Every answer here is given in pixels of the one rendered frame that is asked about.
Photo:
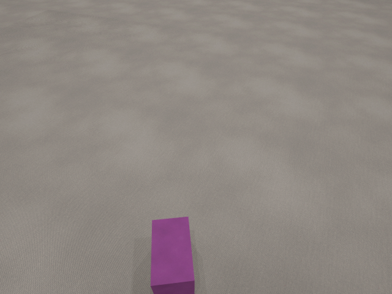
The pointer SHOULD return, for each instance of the carton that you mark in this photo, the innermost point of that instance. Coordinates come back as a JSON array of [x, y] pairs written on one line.
[[172, 270]]

